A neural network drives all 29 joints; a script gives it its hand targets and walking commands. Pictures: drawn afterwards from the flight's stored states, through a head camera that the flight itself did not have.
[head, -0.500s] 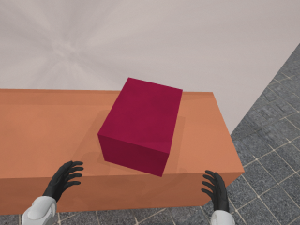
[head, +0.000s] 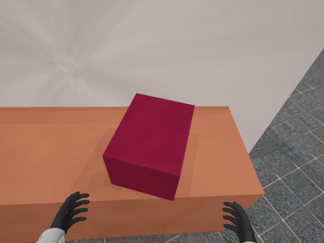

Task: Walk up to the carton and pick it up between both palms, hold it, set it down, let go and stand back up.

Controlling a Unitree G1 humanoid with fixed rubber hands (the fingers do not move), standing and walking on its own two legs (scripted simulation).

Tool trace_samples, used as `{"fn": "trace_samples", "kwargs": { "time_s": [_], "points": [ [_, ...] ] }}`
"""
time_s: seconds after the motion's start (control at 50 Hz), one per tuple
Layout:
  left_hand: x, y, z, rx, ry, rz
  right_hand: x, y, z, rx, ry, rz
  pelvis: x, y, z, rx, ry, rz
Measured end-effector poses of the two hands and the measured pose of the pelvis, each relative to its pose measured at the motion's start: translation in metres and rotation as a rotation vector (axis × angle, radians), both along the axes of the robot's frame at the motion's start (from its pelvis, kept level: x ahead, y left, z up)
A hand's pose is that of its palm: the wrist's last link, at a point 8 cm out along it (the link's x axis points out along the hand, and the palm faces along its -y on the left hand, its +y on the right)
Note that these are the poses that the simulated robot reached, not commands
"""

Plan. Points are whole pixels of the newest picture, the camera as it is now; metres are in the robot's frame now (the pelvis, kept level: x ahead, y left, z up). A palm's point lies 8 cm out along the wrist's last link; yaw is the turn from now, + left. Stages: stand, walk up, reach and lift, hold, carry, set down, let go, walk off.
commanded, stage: set down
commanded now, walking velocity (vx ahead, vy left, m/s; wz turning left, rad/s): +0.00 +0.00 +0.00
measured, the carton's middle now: (153, 144) +0.46 +0.04 -0.12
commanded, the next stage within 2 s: let go in 0.50 s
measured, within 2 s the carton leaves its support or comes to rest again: neither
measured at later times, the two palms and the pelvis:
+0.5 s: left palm (70, 231) +0.16 +0.23 -0.07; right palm (259, 238) +0.15 -0.23 -0.07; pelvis +0.00 -0.01 +0.00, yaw +0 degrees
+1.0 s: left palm (69, 234) +0.15 +0.23 -0.07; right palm out of the picture +0.13 -0.24 -0.07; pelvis -0.01 +0.00 +0.00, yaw -1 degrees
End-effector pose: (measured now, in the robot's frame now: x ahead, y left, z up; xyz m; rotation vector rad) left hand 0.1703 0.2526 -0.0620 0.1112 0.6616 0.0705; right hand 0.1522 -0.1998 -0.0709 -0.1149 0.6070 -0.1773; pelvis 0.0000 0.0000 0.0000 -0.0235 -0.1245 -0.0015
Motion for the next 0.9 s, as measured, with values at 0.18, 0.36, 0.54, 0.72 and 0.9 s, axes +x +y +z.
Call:
{"fn": "trace_samples", "kwargs": {
  "time_s": [0.18, 0.36, 0.54, 0.72, 0.9],
  "points": [
    [-0.001, -0.011, -0.003, 0.021, 0.043, 0.015, 0.002, -0.013, -0.003, -0.014, 0.037, 0.029, 0.003, -0.005, 0.001, 0.006, -0.005, -0.005],
    [-0.009, -0.019, -0.009, 0.034, 0.087, 0.037, 0.000, -0.027, -0.002, -0.037, 0.061, 0.055, 0.003, -0.011, 0.001, 0.011, -0.005, -0.007],
    [-0.010, -0.022, -0.009, 0.039, 0.088, 0.046, -0.002, -0.035, 0.003, -0.049, 0.057, 0.060, -0.001, -0.014, 0.002, 0.013, -0.002, -0.003],
    [-0.011, -0.022, -0.008, 0.052, 0.095, 0.045, -0.012, -0.039, 0.002, -0.047, 0.083, 0.042, -0.006, -0.011, 0.002, 0.013, -0.004, -0.010],
    [-0.017, -0.021, -0.010, 0.053, 0.113, 0.056, -0.025, -0.042, 0.001, -0.051, 0.109, 0.033, -0.009, -0.005, 0.002, 0.013, -0.003, -0.018]
  ]
}}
